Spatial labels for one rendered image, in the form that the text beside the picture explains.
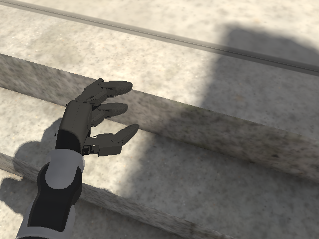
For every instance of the robot left forearm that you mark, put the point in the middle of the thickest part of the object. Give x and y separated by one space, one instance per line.
52 214

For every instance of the robot left hand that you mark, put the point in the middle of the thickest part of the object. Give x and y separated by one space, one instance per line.
86 111

